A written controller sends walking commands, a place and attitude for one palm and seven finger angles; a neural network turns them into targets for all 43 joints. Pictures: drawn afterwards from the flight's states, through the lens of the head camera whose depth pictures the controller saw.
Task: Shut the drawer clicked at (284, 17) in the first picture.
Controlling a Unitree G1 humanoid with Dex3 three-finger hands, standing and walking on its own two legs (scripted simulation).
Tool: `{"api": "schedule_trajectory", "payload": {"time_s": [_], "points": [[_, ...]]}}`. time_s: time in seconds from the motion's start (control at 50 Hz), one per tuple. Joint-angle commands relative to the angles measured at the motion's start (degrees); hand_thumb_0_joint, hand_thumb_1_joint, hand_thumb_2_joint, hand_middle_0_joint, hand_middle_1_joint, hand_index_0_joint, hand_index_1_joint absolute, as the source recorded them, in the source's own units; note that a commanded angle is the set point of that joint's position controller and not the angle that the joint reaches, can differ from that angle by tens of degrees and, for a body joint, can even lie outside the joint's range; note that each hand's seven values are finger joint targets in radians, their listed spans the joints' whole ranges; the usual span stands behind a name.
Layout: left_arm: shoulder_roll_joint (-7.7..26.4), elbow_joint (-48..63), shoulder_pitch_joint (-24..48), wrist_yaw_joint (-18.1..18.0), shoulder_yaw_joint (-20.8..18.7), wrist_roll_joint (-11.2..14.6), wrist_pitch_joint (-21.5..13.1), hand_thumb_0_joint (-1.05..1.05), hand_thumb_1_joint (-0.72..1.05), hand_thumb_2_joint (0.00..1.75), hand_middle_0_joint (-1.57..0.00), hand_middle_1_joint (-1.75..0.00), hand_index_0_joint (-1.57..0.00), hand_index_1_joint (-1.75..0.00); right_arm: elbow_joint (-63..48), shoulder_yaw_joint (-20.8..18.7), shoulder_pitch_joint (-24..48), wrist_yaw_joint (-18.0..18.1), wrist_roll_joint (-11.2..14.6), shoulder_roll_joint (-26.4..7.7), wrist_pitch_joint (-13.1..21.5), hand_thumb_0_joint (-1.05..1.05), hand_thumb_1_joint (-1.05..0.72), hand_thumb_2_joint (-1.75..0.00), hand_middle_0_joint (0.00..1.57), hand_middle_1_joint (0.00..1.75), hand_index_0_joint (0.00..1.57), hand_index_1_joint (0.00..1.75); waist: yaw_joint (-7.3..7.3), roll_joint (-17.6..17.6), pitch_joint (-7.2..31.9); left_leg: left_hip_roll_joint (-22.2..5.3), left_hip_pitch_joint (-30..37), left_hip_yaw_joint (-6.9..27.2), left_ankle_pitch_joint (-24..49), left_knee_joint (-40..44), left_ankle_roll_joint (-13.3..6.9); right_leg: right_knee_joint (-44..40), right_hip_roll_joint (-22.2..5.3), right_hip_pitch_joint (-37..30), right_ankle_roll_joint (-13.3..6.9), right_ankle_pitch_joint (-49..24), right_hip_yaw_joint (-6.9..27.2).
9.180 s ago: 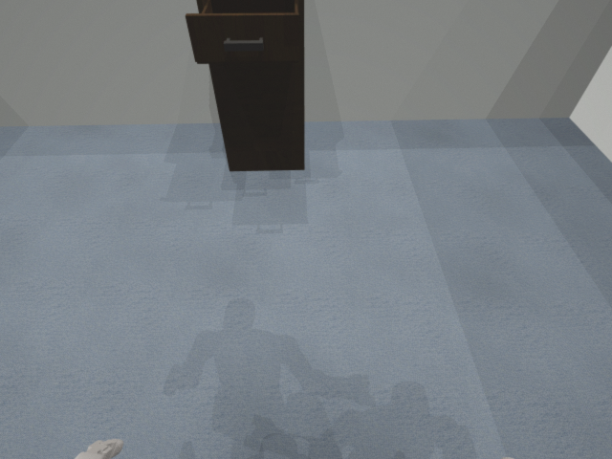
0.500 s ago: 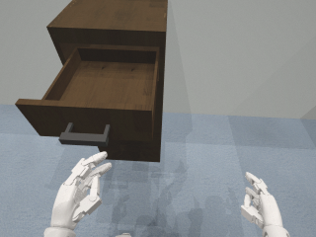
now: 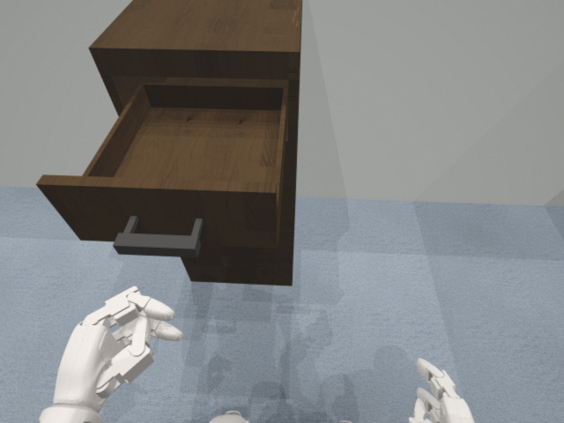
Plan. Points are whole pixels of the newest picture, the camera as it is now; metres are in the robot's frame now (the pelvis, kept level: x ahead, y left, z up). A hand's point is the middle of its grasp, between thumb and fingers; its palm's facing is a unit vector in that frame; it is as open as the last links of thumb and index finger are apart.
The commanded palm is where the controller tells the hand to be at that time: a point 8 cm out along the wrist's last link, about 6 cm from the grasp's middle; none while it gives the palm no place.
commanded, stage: raise the hand and make a fist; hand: left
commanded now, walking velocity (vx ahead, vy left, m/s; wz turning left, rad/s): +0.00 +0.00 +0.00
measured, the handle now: (161, 234) +0.37 +0.20 +0.06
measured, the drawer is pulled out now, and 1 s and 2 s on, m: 0.30 0.30 0.30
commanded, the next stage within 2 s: bring the fist close to the handle in 1.06 s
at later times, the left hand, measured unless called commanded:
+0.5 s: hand (139, 340) +0.19 +0.16 +0.13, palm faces +0.00 -1.00 -0.07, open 3.1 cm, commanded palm +0.15 +0.21 +0.14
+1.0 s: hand (118, 333) +0.19 +0.17 +0.15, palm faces +0.03 -0.99 -0.10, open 3.2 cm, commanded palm +0.15 +0.22 +0.16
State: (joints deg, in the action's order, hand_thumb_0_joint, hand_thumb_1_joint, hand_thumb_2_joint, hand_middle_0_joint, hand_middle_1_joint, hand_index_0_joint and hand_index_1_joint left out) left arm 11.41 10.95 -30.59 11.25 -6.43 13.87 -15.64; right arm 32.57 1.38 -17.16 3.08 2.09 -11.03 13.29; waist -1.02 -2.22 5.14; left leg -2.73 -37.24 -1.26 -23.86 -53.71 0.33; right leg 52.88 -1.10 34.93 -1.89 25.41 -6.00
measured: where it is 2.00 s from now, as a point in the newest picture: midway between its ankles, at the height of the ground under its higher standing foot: outside the picture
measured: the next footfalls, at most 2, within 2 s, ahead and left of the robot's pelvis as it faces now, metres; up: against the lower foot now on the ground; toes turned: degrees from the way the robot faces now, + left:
none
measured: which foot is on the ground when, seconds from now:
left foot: down 0.00-1.00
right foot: down 0.00-1.00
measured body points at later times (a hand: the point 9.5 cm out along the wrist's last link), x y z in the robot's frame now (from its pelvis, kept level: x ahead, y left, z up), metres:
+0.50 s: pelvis +0.02 +0.02 +0.01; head +0.02 +0.00 +0.46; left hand +0.18 +0.21 +0.14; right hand +0.24 -0.18 -0.03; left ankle +0.03 +0.12 -0.69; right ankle +0.02 -0.10 -0.69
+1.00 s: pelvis +0.03 +0.00 +0.03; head +0.01 -0.02 +0.48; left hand +0.18 +0.22 +0.15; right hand +0.22 -0.23 -0.03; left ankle +0.03 +0.12 -0.69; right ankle +0.02 -0.10 -0.69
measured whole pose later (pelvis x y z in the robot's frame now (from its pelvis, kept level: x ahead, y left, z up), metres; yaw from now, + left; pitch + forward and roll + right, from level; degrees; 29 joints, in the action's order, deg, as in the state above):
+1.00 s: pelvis +0.03 +0.00 +0.03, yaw +1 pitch +1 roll -1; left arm 13.1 23.7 -35.5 12.9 -8.5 15.3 -7.2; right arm 33.3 1.7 -14.6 3.4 3.4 -14.4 18.9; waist 2.0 -3.4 4.3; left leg -2.4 -21.6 -0.8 -21.5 -42.1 0.7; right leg 40.6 -0.6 18.8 -1.7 22.8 -6.6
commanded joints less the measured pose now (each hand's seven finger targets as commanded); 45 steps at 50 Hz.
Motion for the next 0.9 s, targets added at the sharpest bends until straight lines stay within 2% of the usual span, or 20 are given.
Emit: {"api": "schedule_trajectory", "payload": {"time_s": [0.0, 0.06, 0.1, 0.16, 0.18, 0.2, 0.24, 0.32, 0.36, 0.4, 0.42, 0.48, 0.54, 0.6, 0.62, 0.64, 0.7, 0.76, 0.82, 0.88], "points": [[4.8, 15.1, -0.8, -1.0, -1.2, 0.2, -6.3, 0.00, 0.90, 0.90, -1.06, -1.23, -1.06, -1.23, -11.1, -3.4, 9.3, 0.0, 0.0, -8.1, 6.2, 0.00, -0.90, -0.90, 0.20, 0.30, 0.20, 0.30, 1.29, 2.8, 4.9, 2.3, 4.2, 2.1, 4.8, 8.5, -2.0, -12.0, 0.3, -3.7, 1.5, -0.3, 4.2], [4.9, 17.1, -1.8, -1.0, -0.9, 0.0, -6.4, 0.00, 0.90, 0.90, -1.12, -1.30, -1.12, -1.30, -11.1, -3.6, 7.9, -0.1, 0.2, -8.4, 7.1, 0.00, -0.90, -0.90, 0.20, 0.30, 0.20, 0.30, 1.28, 1.2, 6.4, 2.5, 6.1, 2.2, 4.8, 9.3, -2.0, -12.1, 0.4, -4.2, 1.3, -1.0, 3.7], [5.3, 17.5, -3.5, -1.6, -1.5, -0.5, -5.9, 0.00, 0.90, 0.90, -1.16, -1.34, -1.16, -1.34, -10.9, -3.8, 8.4, -0.2, 0.2, -8.4, 7.1, 0.00, -0.90, -0.90, 0.20, 0.30, 0.20, 0.30, 1.61, 2.2, 6.2, 2.3, 7.0, 2.3, 6.2, 9.8, -2.1, -11.9, 0.6, -5.1, 1.3, -3.6, 3.0], [3.8, 21.4, -4.7, -1.9, 0.3, -0.8, -4.9, 0.00, 0.90, 0.90, -1.22, -1.40, -1.22, -1.40, -11.7, -3.6, 7.9, -0.5, 0.3, -8.2, 7.0, 0.00, -0.90, -0.90, 0.20, 0.30, 0.20, 0.30, 1.91, 0.1, 7.6, 2.3, 9.5, 2.4, 9.6, 10.7, -2.0, -10.6, 0.8, -6.6, 1.1, -8.9, 1.6], [3.7, 22.4, -4.8, -2.2, 0.5, -0.8, -4.5, 0.00, 0.90, 0.90, -1.24, -1.43, -1.24, -1.43, -11.9, -3.6, 7.9, -0.6, 0.3, -8.2, 7.0, 0.00, -0.90, -0.90, 0.20, 0.30, 0.20, 0.30, 1.95, -1.2, 7.4, 2.2, 10.2, 2.4, 10.4, 10.8, -1.9, -10.4, 0.9, -6.7, 1.1, -9.9, 1.3], [4.1, 22.0, -4.9, -2.7, 0.5, -1.5, -3.9, 0.00, 0.90, 0.90, -1.26, -1.45, -1.26, -1.45, -11.6, -3.5, 8.2, -0.7, 0.2, -8.2, 6.5, 0.00, -0.90, -0.90, 0.20, 0.30, 0.20, 0.30, 1.75, 1.4, 6.2, 2.0, 9.8, 2.6, 10.3, 11.0, -2.1, -10.7, 1.0, -6.8, 1.1, -9.9, 1.2], [2.8, 24.5, -5.7, -2.8, 2.3, -1.7, -2.9, 0.00, 0.90, 0.90, -1.30, -1.49, -1.30, -1.49, -12.6, -3.3, 8.0, -1.0, 0.3, -8.1, 6.2, 0.00, -0.90, -0.90, 0.20, 0.30, 0.20, 0.30, 2.06, -0.7, 6.3, 2.0, 11.2, 2.6, 11.1, 11.7, -2.0, -10.5, 1.1, -7.0, 1.1, -10.9, 0.7], [2.5, 25.8, -5.2, -3.3, 3.5, -2.9, 0.1, 0.00, 0.90, 0.90, -1.38, -1.58, -1.38, -1.58, -13.2, -2.7, 8.0, -1.1, 0.2, -7.9, 4.8, 0.00, -0.90, -0.90, 0.20, 0.30, 0.20, 0.30, 1.75, 0.6, 3.8, 1.6, 12.2, 3.1, 11.1, 12.8, -2.0, -11.4, 1.4, -7.2, 1.1, -11.3, 0.3], [3.1, 27.7, -4.8, -3.3, 3.1, -2.8, 1.4, 0.00, 0.90, 0.90, -1.40, -1.60, -1.40, -1.60, -13.9, -2.3, 8.3, -1.1, 0.2, -7.8, 4.5, 0.00, -0.90, -0.90, 0.20, 0.30, 0.20, 0.30, 2.14, -0.3, 4.9, 1.7, 13.3, 3.0, 12.3, 13.1, -2.0, -11.6, 1.2, -8.7, 1.1, -12.8, 0.4], [3.8, 27.3, -5.1, -3.5, 2.1, -3.1, 2.9, 0.00, 0.90, 0.90, -1.40, -1.60, -1.40, -1.60, -13.6, -2.0, 8.9, -1.0, 0.3, -7.6, 3.9, 0.00, -0.90, -0.90, 0.20, 0.30, 0.20, 0.30, 2.28, 1.4, 3.5, 1.5, 13.4, 3.1, 12.5, 13.7, -2.0, -12.3, 1.3, -9.3, 1.1, -13.2, 0.2], [2.4, 28.1, -5.2, -3.2, 3.6, -2.9, 3.4, 0.00, 0.90, 0.90, -1.40, -1.60, -1.40, -1.60, -14.0, -1.7, 8.6, -1.1, 0.3, -7.5, 3.6, 0.00, -0.90, -0.90, 0.20, 0.30, 0.20, 0.30, 2.33, 0.0, 3.1, 1.6, 13.9, 3.0, 12.4, 14.0, -1.9, -12.5, 1.4, -9.3, 1.1, -13.2, 0.3], [3.0, 30.4, -3.2, -2.9, 3.2, -2.4, 4.6, 0.00, 0.90, 0.90, -1.40, -1.60, -1.40, -1.60, -14.4, -1.3, 8.8, -0.9, 0.4, -7.4, 4.0, 0.00, -0.90, -0.90, 0.20, 0.30, 0.20, 0.30, 2.18, 1.1, 3.6, 1.5, 15.0, 3.3, 11.7, 14.7, -2.0, -13.4, 1.3, -10.1, 1.2, -12.7, 0.2], [4.2, 30.4, -3.3, -2.6, 1.4, -1.8, 5.8, 0.00, 0.90, 0.90, -1.40, -1.60, -1.40, -1.60, -13.8, -1.0, 9.2, -0.7, 0.6, -7.3, 4.1, 0.00, -0.90, -0.90, 0.20, 0.30, 0.20, 0.30, 2.57, 0.7, 3.2, 1.7, 15.5, 2.9, 11.6, 15.3, -1.9, -14.9, 1.2, -11.4, 1.2, -13.1, 0.6], [6.1, 29.2, -2.1, -2.3, -1.6, -1.0, 6.9, 0.00, 0.90, 0.90, -1.40, -1.60, -1.40, -1.60, -12.7, -0.8, 10.4, -0.2, 0.7, -7.4, 4.6, 0.00, -0.90, -0.90, 0.20, 0.30, 0.20, 0.30, 2.89, 2.5, 2.0, 1.8, 15.4, 2.9, 10.7, 16.1, -2.0, -16.6, 1.2, -12.7, 1.3, -12.4, 1.0], [5.4, 29.7, -2.6, -1.9, -1.6, -0.5, 7.1, 0.00, 0.90, 0.90, -1.40, -1.60, -1.40, -1.60, -12.7, -0.7, 10.0, -0.1, 0.8, -7.3, 4.8, 0.00, -0.90, -0.90, 0.20, 0.30, 0.20, 0.30, 2.98, 2.3, 2.6, 1.9, 16.1, 2.8, 11.3, 16.5, -2.0, -17.0, 1.1, -13.3, 1.3, -13.1, 0.9], [6.7, 29.9, -2.3, -1.5, -3.1, -0.1, 7.2, 0.00, 0.90, 0.90, -1.40, -1.60, -1.40, -1.60, -12.4, -0.7, 10.0, -0.1, 1.0, -7.4, 5.1, 0.00, -0.90, -0.90, 0.20, 0.30, 0.20, 0.30, 3.20, 1.2, 3.4, 1.9, 16.8, 2.6, 12.2, 16.6, -1.9, -17.2, 1.0, -14.2, 1.2, -14.3, 1.2], [5.6, 26.6, -4.2, -0.1, -3.2, 1.0, 7.8, 0.00, 0.90, 0.90, -1.40, -1.60, -1.40, -1.60, -11.4, -0.7, 11.3, 0.1, 1.2, -7.4, 6.2, 0.00, -0.90, -0.90, 0.20, 0.30, 0.20, 0.30, 3.44, 2.5, 1.7, 2.2, 16.4, 2.3, 12.5, 16.7, -2.0, -18.7, 1.0, -14.8, 1.3, -15.3, 1.6], [6.5, 27.1, -4.0, 0.9, -4.2, 1.8, 7.3, 0.00, 0.90, 0.90, -1.40, -1.60, -1.40, -1.60, -11.2, -0.9, 10.6, 0.3, 1.3, -7.6, 7.3, 0.00, -0.90, -0.90, 0.20, 0.30, 0.20, 0.30, 3.45, 2.1, 2.5, 2.6, 16.9, 1.9, 13.1, 16.8, -2.0, -19.2, 0.9, -15.4, 1.5, -16.2, 2.1], [7.4, 26.2, -2.0, 1.0, -5.4, 2.1, 6.2, 0.00, 0.90, 0.90, -1.40, -1.60, -1.40, -1.60, -10.4, -1.0, 10.5, 0.5, 1.3, -7.7, 8.2, 0.00, -0.90, -0.90, 0.20, 0.30, 0.20, 0.30, 3.17, 2.5, 0.9, 2.7, 16.7, 1.8, 12.0, 17.0, -1.9, -20.5, 0.8, -14.9, 1.6, -14.1, 3.0], [8.0, 26.3, -2.3, 1.3, -6.6, 2.6, 4.7, 0.00, 0.90, 0.90, -1.40, -1.60, -1.40, -1.60, -10.0, -1.3, 10.2, 0.5, 1.4, -7.8, 9.5, 0.00, -0.90, -0.90, 0.20, 0.30, 0.20, 0.30, 3.46, 1.5, 2.7, 2.9, 17.8, 1.5, 13.6, 16.6, -2.0, -20.3, 0.6, -15.9, 1.6, -16.4, 3.3]]}}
